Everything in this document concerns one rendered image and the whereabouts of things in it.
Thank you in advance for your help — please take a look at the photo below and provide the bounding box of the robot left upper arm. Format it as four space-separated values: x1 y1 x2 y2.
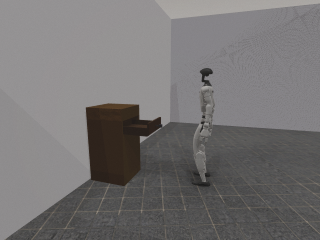
201 86 213 109

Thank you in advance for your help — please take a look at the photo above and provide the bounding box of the drawer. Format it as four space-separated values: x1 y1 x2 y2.
123 117 161 137

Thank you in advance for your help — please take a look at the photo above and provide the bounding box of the left robot forearm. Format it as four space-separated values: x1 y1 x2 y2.
203 104 212 130

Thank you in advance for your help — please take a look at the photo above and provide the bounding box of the right robot thigh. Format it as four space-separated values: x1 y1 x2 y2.
199 123 205 152

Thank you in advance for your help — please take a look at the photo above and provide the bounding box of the cabinet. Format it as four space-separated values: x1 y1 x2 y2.
86 103 141 186

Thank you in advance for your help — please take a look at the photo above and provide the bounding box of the robot left hand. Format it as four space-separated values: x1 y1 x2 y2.
199 128 209 145

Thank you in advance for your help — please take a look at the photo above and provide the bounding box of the robot right hand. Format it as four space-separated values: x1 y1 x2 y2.
208 122 213 136

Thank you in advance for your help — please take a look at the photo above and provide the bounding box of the robot right foot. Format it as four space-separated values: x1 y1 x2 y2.
193 171 210 177

